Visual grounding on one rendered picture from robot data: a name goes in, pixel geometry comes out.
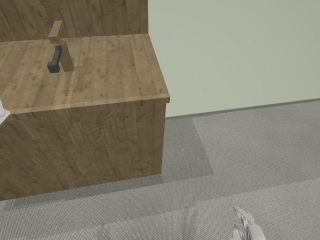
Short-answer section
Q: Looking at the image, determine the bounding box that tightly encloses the counter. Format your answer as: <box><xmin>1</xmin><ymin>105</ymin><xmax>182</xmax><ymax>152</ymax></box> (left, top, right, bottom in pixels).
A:
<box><xmin>0</xmin><ymin>0</ymin><xmax>170</xmax><ymax>201</ymax></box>

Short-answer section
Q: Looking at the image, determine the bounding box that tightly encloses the left robot hand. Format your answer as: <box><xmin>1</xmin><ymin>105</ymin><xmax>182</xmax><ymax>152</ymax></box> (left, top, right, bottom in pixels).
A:
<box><xmin>0</xmin><ymin>98</ymin><xmax>10</xmax><ymax>127</ymax></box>

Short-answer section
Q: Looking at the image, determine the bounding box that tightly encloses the right robot hand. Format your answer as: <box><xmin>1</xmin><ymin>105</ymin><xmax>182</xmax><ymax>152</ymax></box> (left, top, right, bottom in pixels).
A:
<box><xmin>230</xmin><ymin>206</ymin><xmax>266</xmax><ymax>240</ymax></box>

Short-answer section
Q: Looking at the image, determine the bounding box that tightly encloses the tap lever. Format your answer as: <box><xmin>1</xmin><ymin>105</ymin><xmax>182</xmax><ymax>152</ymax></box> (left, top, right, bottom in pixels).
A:
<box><xmin>47</xmin><ymin>45</ymin><xmax>63</xmax><ymax>73</ymax></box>

